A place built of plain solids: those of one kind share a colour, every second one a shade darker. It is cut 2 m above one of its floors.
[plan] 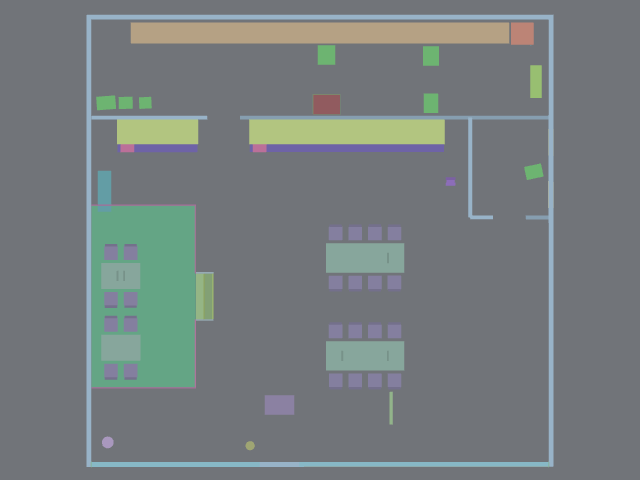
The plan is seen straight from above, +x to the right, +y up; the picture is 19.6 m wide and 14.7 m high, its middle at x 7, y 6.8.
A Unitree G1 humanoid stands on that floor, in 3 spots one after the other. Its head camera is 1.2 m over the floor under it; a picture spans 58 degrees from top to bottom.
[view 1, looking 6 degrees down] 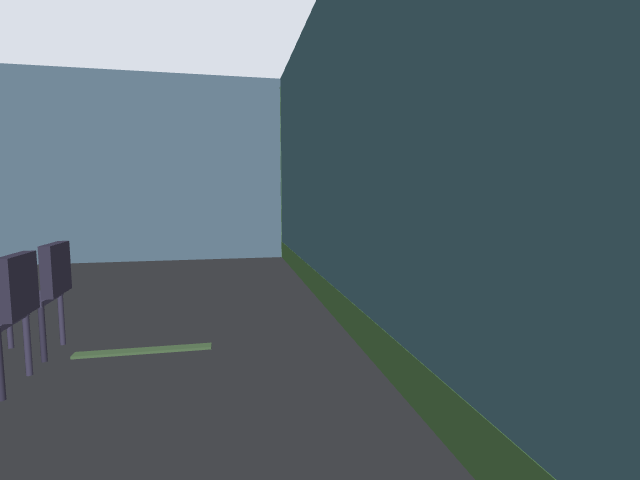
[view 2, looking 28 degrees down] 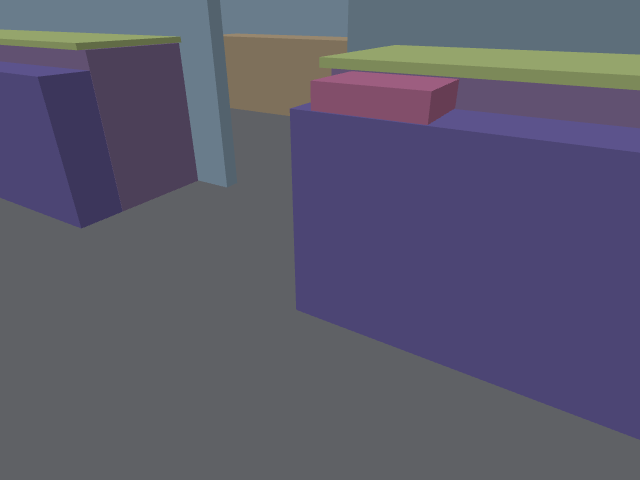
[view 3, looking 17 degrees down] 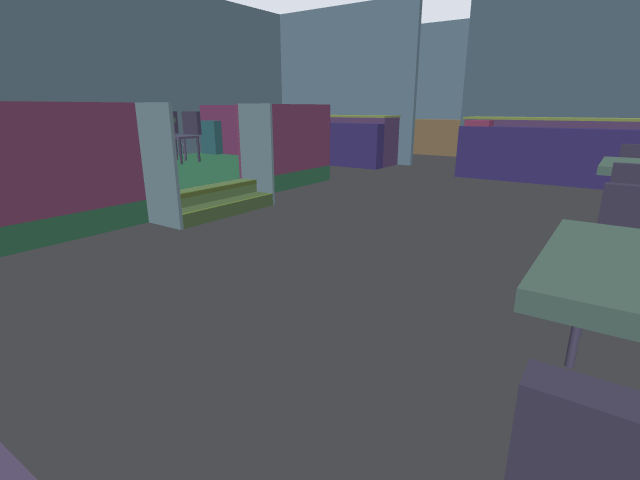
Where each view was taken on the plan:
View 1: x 5.76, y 1.00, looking -12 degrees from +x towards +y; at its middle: window_wall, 4.85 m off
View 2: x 5.76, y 8.19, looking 121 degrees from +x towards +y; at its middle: tray_rail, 1.72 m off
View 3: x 7.36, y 1.65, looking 125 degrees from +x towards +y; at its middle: ground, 4.10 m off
